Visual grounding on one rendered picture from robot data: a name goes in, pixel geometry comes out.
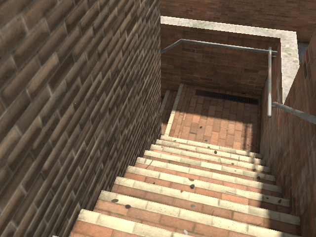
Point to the stairs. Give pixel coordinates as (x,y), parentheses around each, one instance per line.
(185,188)
(167,103)

